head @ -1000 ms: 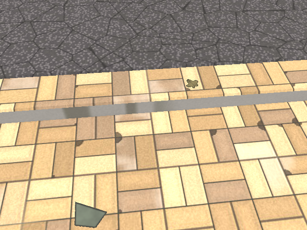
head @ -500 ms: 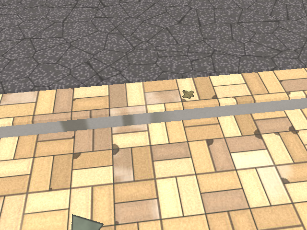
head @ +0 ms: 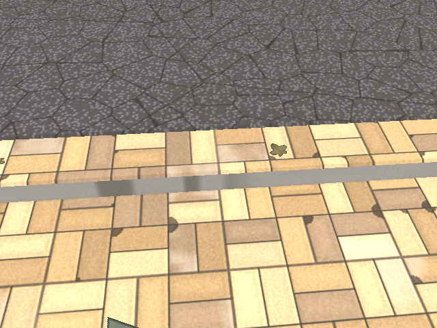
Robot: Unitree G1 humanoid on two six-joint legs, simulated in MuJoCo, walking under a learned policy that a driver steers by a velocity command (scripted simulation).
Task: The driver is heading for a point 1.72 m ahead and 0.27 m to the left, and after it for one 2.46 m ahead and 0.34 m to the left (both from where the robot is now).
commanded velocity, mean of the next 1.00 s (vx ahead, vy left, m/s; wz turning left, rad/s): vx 0.44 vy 0.00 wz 0.00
